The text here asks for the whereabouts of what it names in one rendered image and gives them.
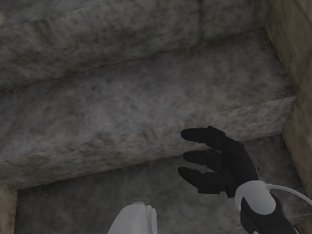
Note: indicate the right robot hand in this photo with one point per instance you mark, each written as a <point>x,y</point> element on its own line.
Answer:
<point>232,168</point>

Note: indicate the left robot shin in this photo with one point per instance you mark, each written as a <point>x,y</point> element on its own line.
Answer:
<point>138,203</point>

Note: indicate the robot left thigh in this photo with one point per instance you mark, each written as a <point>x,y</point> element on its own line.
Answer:
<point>135,219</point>

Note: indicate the robot right forearm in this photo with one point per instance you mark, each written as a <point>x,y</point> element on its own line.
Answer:
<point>261,212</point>

